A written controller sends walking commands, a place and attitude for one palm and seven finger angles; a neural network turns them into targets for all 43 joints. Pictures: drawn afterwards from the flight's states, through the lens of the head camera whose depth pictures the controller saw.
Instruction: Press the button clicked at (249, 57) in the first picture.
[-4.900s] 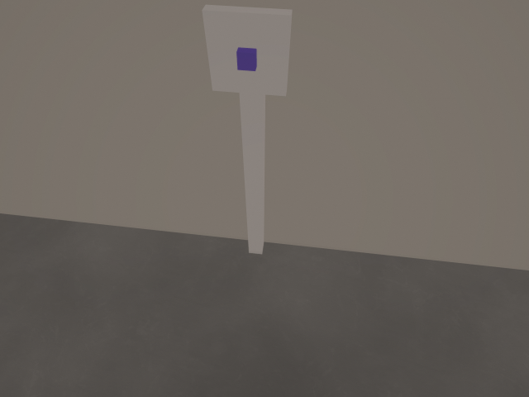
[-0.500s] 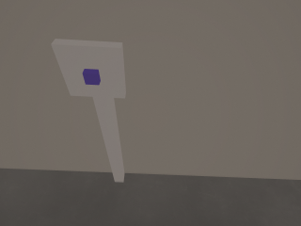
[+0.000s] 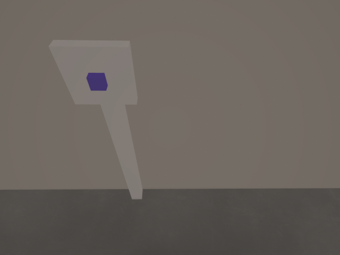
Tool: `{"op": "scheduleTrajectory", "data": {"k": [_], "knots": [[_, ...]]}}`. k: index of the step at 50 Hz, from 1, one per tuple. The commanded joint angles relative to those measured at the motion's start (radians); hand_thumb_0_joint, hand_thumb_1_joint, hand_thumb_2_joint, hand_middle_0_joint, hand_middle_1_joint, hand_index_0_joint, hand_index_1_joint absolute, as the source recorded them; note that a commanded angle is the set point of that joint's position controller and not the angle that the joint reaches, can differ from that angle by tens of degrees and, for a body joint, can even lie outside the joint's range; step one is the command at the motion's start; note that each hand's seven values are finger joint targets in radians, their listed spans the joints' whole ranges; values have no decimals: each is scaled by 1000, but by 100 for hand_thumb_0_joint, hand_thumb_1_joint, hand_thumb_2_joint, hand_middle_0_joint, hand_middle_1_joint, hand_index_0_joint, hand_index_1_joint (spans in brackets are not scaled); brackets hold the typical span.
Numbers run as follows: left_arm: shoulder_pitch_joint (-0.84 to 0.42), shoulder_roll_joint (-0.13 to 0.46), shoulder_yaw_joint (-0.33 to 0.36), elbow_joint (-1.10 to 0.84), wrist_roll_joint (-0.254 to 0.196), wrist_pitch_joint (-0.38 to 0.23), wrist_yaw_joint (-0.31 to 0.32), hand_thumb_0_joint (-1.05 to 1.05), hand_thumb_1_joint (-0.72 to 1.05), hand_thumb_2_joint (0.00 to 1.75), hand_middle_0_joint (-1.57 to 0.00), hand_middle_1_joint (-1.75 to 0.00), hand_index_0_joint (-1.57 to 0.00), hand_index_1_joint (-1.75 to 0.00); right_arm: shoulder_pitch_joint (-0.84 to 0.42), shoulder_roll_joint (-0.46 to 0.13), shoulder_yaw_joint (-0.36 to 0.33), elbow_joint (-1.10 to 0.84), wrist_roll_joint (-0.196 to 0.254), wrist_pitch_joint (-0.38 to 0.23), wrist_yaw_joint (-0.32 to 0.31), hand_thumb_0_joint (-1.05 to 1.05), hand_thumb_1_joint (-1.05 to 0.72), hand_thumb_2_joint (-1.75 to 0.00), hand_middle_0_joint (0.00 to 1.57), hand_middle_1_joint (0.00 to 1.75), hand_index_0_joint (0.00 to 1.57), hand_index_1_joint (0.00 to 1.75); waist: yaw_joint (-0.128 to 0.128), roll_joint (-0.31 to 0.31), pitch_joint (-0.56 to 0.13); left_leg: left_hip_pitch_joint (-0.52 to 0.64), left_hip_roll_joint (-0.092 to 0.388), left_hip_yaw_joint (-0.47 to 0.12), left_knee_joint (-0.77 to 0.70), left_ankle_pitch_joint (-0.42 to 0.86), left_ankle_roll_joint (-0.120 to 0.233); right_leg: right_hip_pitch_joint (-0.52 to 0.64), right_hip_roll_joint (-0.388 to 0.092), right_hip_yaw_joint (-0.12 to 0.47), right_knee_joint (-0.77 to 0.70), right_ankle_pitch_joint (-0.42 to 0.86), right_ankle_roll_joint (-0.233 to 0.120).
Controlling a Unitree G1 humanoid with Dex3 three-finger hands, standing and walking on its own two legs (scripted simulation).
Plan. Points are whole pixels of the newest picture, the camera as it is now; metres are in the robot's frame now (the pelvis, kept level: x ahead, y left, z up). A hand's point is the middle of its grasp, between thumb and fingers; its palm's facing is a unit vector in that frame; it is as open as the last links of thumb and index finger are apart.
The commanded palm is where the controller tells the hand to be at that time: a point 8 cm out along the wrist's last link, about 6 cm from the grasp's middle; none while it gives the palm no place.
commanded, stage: come to a stop and stand still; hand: left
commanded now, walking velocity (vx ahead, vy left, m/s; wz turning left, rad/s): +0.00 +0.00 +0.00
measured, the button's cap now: (97, 80) +0.49 +0.21 +0.14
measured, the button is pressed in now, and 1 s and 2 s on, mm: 0 0 0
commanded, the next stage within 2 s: look again from close up in 1.12 s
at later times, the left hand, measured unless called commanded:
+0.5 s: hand out of the picture -0.02 +0.16 -0.16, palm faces +0.01 -0.98 -0.21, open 7.4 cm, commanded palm none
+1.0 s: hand out of the picture +0.02 +0.14 -0.16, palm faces +0.02 -0.98 -0.20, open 7.3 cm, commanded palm none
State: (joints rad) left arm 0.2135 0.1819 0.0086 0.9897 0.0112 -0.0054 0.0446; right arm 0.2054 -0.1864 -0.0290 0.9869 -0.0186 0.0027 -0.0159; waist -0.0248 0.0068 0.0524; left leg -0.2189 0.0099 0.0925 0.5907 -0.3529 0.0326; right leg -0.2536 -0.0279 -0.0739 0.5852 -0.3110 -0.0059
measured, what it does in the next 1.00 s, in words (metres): stands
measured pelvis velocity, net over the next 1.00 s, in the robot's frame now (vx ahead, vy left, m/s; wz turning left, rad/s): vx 0.02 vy -0.03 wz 0.01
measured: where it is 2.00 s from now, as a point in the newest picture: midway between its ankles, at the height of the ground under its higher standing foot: outside the picture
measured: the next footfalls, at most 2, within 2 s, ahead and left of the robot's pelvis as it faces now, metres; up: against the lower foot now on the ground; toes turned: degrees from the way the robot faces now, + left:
none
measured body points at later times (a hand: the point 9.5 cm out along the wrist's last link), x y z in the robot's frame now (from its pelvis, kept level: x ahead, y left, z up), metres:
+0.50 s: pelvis -0.01 -0.01 +0.01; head +0.01 -0.02 +0.46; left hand -0.02 +0.22 -0.14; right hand -0.02 -0.24 -0.15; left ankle -0.02 +0.09 -0.73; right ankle +0.00 -0.12 -0.73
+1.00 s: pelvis +0.02 -0.03 +0.01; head +0.04 -0.04 +0.46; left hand +0.02 +0.19 -0.15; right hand +0.02 -0.25 -0.15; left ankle -0.02 +0.09 -0.73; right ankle +0.00 -0.12 -0.73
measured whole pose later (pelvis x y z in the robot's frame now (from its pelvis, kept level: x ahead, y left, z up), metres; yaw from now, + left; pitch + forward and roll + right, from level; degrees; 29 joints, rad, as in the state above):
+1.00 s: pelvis +0.02 -0.03 +0.01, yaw +1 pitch +0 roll +1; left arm 0.27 0.16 -0.01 1.12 0.01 -0.02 0.03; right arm 0.27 -0.15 0.02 1.14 -0.02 -0.02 -0.03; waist 0.00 0.00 0.04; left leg -0.13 0.03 0.07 0.44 -0.30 -0.01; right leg -0.18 0.00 -0.10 0.48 -0.29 -0.04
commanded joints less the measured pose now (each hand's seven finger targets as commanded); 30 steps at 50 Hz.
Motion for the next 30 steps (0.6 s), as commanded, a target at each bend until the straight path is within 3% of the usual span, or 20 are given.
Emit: {"op": "scheduleTrajectory", "data": {"k": [1,4,7,9,13,18,25,30], "knots": [[41,97,9,-46,2,-7,0,0,90,90,-20,-30,-20,-30,43,-106,-1,-52,-2,-26,-6,0,-90,-90,20,30,20,30,32,129,-42,-23,152,-189,-191,375,44,46,-39,53,-65,81,-29],[40,97,0,-33,4,-1,-10,0,90,90,-20,-30,-20,-30,38,-110,7,-61,0,-22,-4,0,-90,-90,20,30,20,30,28,17,46,-88,121,-174,-248,89,28,15,-51,83,-138,20,-31],[46,103,-4,-28,6,-1,-15,0,90,90,-20,-30,-20,-30,52,-107,9,-51,-3,-16,1,0,-90,-90,20,30,20,30,25,-13,96,-115,95,-168,-289,-73,20,-22,-60,110,-188,-73,-35],[55,106,-3,-23,7,-3,-17,0,90,90,-20,-30,-20,-30,64,-111,11,-42,-4,-15,3,0,-90,-90,20,30,20,30,21,-26,86,-104,91,-163,-296,-102,19,-34,-64,117,-202,-106,-35],[77,108,-3,-9,5,-9,-19,0,90,90,-20,-30,-20,-30,77,-112,16,-25,-3,-20,4,0,-90,-90,20,30,20,30,24,-14,30,-77,89,-161,-296,-83,21,-7,-70,123,-210,-93,-35],[93,102,-8,25,1,-20,-20,0,90,90,-20,-30,-20,-30,105,-96,26,15,3,-29,1,0,-90,-90,20,30,20,30,22,-28,-13,-25,87,-135,-258,55,15,16,-86,130,-215,-7,-40],[120,94,-14,78,-2,-30,-15,0,90,90,-20,-30,-20,-30,135,-75,34,80,7,-34,-6,0,-90,-90,20,30,20,30,24,-38,-25,9,91,-112,-220,188,5,63,-98,117,-200,165,-45],[127,85,-13,100,-1,-30,-12,0,90,90,-20,-30,-20,-30,143,-59,36,109,8,-35,-11,0,-90,-90,20,30,20,30,27,-7,-3,8,96,-111,-222,220,2,73,-94,110,-189,210,-48]]}}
